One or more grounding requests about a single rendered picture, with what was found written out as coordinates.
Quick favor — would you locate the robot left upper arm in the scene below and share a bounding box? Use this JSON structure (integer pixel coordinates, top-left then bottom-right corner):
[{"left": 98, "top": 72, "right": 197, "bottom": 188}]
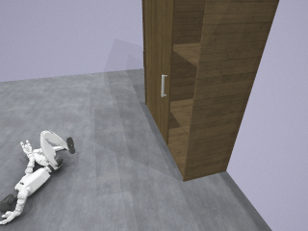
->
[{"left": 14, "top": 167, "right": 33, "bottom": 189}]

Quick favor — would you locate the robot right forearm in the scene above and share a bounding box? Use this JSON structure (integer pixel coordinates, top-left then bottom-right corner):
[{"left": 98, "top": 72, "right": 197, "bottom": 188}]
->
[{"left": 13, "top": 192, "right": 29, "bottom": 217}]

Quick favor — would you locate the left robot hand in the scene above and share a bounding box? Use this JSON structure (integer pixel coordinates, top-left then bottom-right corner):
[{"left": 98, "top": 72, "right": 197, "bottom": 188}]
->
[{"left": 20, "top": 140, "right": 33, "bottom": 154}]

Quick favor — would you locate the humanoid robot head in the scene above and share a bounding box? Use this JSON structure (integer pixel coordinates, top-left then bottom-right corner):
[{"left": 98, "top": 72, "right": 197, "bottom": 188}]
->
[{"left": 0, "top": 189, "right": 19, "bottom": 213}]

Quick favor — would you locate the right robot thigh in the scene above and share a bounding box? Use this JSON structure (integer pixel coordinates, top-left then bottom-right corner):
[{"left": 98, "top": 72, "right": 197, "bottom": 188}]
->
[{"left": 39, "top": 130, "right": 64, "bottom": 166}]

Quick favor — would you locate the robot left forearm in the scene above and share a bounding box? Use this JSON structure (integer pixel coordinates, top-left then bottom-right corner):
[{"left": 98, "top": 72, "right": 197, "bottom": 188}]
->
[{"left": 27, "top": 152, "right": 36, "bottom": 168}]

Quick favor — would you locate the handle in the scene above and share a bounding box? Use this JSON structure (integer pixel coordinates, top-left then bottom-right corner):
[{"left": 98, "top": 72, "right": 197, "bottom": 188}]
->
[
  {"left": 142, "top": 51, "right": 145, "bottom": 67},
  {"left": 161, "top": 75, "right": 167, "bottom": 97}
]

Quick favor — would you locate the robot right upper arm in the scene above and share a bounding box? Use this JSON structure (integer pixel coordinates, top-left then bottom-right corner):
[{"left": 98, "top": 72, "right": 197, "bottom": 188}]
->
[{"left": 17, "top": 187, "right": 32, "bottom": 199}]

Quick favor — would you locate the right robot hand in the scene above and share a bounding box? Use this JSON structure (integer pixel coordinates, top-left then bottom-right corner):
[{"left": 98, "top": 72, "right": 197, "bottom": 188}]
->
[{"left": 0, "top": 211, "right": 15, "bottom": 224}]

